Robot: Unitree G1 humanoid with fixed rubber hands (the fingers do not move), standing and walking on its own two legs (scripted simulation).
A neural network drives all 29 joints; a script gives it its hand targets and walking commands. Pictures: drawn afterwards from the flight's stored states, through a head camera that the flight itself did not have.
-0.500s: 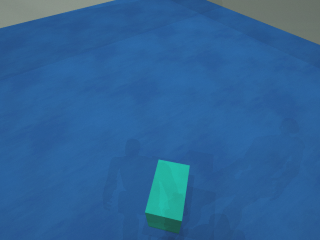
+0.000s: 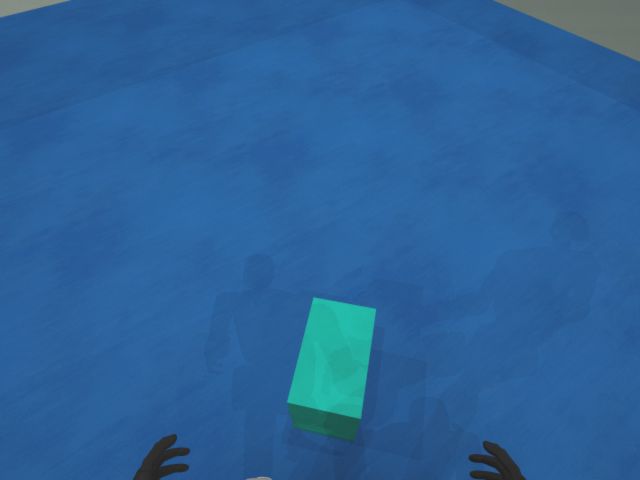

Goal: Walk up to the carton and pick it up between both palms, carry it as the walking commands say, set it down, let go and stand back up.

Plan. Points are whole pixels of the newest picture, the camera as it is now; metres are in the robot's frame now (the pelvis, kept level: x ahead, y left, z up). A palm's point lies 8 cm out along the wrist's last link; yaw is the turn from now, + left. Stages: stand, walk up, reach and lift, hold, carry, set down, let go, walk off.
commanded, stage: reach and lift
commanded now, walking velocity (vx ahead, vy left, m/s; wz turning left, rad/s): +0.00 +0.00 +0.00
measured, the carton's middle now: (333, 370) +0.46 -0.01 -0.62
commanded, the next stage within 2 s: none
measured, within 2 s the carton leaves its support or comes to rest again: neither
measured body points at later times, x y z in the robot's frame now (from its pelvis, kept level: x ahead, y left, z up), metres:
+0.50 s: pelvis -0.02 +0.02 -0.03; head +0.12 +0.04 +0.40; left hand +0.20 +0.23 -0.17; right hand +0.18 -0.21 -0.16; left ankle +0.02 +0.16 -0.72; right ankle +0.02 -0.09 -0.72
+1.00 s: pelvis -0.05 +0.03 -0.07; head +0.19 +0.03 +0.31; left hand +0.36 +0.20 -0.20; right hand +0.32 -0.19 -0.20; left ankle +0.02 +0.16 -0.72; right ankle +0.02 -0.09 -0.72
